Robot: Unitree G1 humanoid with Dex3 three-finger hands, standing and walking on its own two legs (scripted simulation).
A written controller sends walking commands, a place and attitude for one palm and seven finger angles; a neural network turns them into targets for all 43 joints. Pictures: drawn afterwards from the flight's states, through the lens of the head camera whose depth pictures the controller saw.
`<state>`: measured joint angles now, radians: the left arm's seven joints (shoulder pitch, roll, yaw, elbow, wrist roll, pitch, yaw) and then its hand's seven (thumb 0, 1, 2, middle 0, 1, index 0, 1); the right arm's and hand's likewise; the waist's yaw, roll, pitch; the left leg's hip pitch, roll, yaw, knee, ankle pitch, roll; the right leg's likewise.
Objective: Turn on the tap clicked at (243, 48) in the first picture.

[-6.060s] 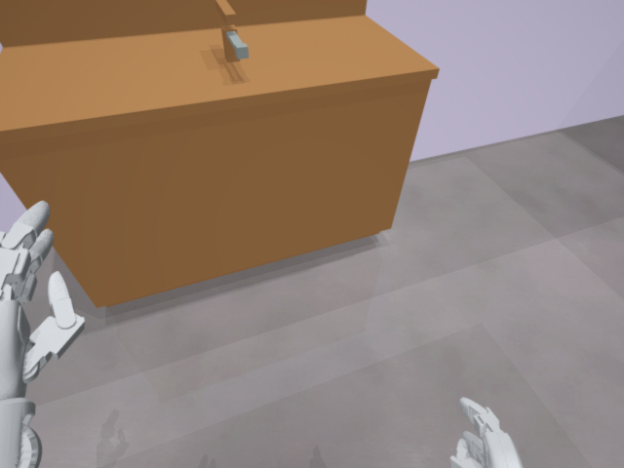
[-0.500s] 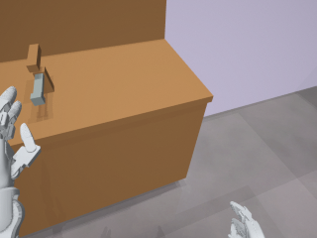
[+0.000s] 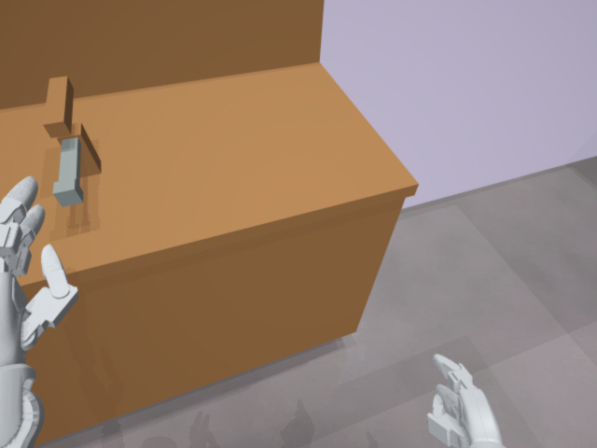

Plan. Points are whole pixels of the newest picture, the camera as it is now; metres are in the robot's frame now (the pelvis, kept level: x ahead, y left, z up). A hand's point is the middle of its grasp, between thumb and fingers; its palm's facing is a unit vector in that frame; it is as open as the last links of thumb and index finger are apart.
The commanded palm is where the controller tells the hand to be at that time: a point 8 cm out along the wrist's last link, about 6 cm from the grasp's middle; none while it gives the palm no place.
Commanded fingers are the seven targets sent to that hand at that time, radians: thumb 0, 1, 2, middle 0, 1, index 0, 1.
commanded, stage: come to a stop and stand still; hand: left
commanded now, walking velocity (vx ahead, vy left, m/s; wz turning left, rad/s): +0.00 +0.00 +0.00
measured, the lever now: (68, 192) +0.41 +0.37 +0.09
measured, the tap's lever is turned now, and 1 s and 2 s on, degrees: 0 0 0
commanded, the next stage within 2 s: look again from close up in 0.28 s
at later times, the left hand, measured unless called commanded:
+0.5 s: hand (65, 293) +0.22 +0.25 +0.16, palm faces +0.45 -0.83 -0.34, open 7.4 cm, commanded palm +0.16 +0.28 +0.18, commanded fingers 0.00 0.90 0.90 -0.20 -0.30 -0.20 -0.30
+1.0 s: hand (68, 298) +0.22 +0.24 +0.16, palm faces +0.47 -0.82 -0.32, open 7.4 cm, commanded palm +0.16 +0.27 +0.18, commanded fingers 0.00 0.90 0.90 -0.20 -0.30 -0.20 -0.30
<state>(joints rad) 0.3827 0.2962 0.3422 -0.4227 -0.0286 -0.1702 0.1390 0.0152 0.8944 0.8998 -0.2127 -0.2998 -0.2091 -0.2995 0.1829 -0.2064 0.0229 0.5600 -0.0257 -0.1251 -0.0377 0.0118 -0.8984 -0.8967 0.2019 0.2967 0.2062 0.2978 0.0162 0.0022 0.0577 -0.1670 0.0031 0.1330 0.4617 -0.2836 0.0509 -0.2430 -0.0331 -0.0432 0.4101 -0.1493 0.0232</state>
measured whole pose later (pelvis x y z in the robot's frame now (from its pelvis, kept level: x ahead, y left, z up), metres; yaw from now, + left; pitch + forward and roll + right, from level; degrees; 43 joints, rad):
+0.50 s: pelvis +0.01 +0.00 +0.00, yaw +1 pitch -1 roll -1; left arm 0.43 0.31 0.35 -0.48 -0.05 -0.15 0.15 0.02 0.89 0.90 -0.21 -0.30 -0.21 -0.30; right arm 0.19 -0.20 0.03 0.56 -0.03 -0.08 -0.05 0.01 -0.90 -0.90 0.20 0.30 0.21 0.30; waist 0.02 0.01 0.05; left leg -0.16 0.01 0.11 0.45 -0.28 0.04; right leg -0.22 -0.03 -0.07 0.38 -0.15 0.02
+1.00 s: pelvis +0.01 -0.01 +0.00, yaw +1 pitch -1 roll -1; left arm 0.45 0.31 0.34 -0.46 -0.05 -0.15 0.17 0.01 0.89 0.90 -0.21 -0.30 -0.21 -0.30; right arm 0.23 -0.22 0.01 0.58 -0.02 -0.08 -0.07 0.01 -0.90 -0.90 0.20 0.30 0.21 0.30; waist 0.01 0.02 0.00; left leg -0.18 0.01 0.10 0.52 -0.33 0.04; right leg -0.26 -0.03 -0.07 0.49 -0.22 0.00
